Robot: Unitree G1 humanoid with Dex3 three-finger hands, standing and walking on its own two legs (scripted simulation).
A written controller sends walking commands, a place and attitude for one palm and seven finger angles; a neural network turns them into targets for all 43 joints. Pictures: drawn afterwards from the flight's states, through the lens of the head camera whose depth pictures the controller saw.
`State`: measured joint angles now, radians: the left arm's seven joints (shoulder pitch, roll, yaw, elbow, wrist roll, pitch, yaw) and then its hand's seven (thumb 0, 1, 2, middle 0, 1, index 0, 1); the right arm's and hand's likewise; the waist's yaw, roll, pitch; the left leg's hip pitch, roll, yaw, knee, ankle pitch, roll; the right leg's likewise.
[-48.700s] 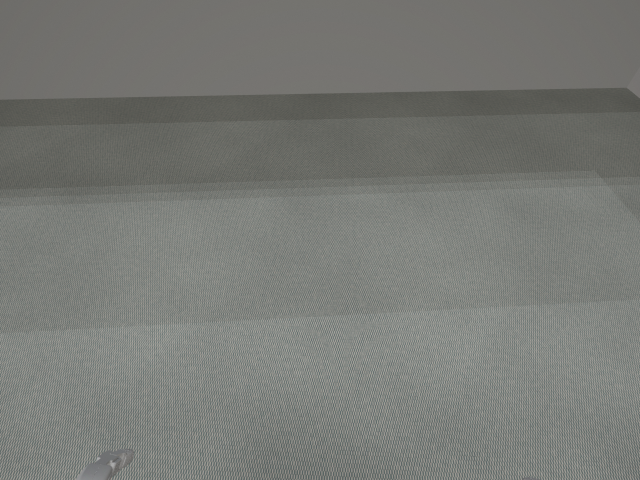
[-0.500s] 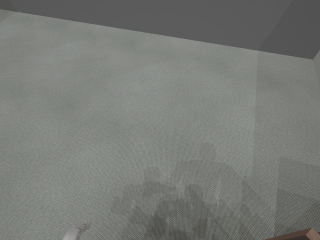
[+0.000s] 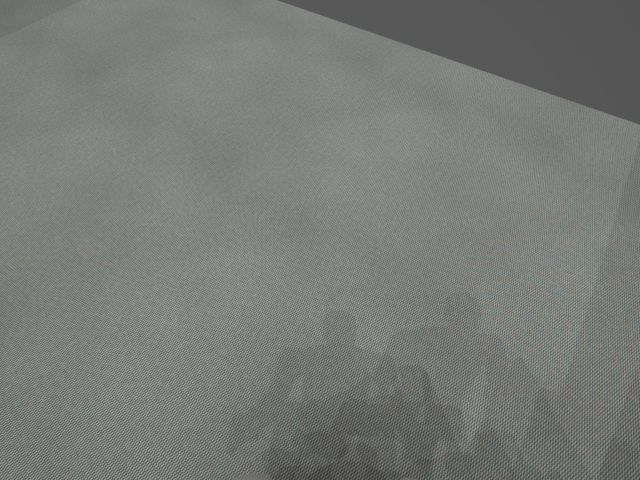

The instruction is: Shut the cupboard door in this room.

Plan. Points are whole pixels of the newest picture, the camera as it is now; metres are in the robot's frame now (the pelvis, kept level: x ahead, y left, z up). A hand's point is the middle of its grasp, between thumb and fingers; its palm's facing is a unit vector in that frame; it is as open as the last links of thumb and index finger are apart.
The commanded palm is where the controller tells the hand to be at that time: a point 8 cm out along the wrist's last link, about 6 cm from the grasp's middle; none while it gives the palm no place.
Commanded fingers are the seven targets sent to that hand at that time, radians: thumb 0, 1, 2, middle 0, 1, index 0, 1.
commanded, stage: turn or walk to find it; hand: left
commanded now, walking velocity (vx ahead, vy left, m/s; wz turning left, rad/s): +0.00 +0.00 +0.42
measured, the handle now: out of the picture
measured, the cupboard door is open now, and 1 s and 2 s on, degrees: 50 51 55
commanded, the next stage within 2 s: none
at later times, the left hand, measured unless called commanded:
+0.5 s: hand out of the picture +0.07 +0.14 -0.13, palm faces +0.16 -0.96 -0.24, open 7.4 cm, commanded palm none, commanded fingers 0.00 0.90 0.90 -0.20 -0.30 -0.20 -0.30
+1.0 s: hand out of the picture -0.06 +0.21 -0.16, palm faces +0.38 -0.89 -0.23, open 7.4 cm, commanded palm none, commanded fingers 0.00 0.90 0.90 -0.20 -0.30 -0.20 -0.30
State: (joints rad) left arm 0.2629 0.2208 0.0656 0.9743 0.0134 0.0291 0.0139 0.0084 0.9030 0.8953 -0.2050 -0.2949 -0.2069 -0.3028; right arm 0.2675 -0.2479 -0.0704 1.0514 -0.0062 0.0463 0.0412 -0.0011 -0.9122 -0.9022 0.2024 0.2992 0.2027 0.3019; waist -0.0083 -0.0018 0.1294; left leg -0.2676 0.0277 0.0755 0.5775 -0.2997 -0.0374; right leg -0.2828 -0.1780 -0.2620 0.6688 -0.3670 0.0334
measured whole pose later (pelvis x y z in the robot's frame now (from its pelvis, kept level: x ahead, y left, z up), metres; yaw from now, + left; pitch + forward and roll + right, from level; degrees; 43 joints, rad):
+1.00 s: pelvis -0.05 -0.01 +0.01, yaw +23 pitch +1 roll -1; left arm 0.15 0.23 0.07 0.99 0.01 0.07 0.00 0.01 0.91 0.90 -0.20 -0.29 -0.20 -0.30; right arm 0.34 -0.18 -0.06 1.11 -0.02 0.05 -0.02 0.00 -0.91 -0.90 0.20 0.30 0.20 0.30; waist -0.05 0.00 0.08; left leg -0.27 0.01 0.04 0.53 -0.28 0.02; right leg -0.46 -0.10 -0.08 1.04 -0.46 0.06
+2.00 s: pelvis -0.12 -0.04 +0.01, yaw +47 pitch +3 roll +1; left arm 0.10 0.17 0.06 0.93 0.00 0.05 0.01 0.01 0.91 0.90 -0.20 -0.29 -0.20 -0.30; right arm 0.38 -0.11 -0.06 1.08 -0.03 0.03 -0.02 0.00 -0.91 -0.90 0.20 0.30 0.20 0.30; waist -0.08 0.02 0.09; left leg -0.35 -0.02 -0.03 0.50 -0.19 0.01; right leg -0.34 -0.04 -0.06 0.72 -0.43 0.05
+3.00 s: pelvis -0.17 -0.06 +0.01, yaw +72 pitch +2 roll +1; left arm 0.14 0.12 0.05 0.94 0.01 0.03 0.03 0.01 0.91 0.90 -0.20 -0.29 -0.20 -0.30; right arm 0.44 -0.06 -0.08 1.08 -0.02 0.03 -0.02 0.00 -0.91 -0.90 0.20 0.30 0.20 0.30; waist -0.09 0.04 0.08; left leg -0.48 -0.05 -0.05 0.89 -0.42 -0.03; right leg -0.23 -0.02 -0.10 0.52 -0.32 -0.04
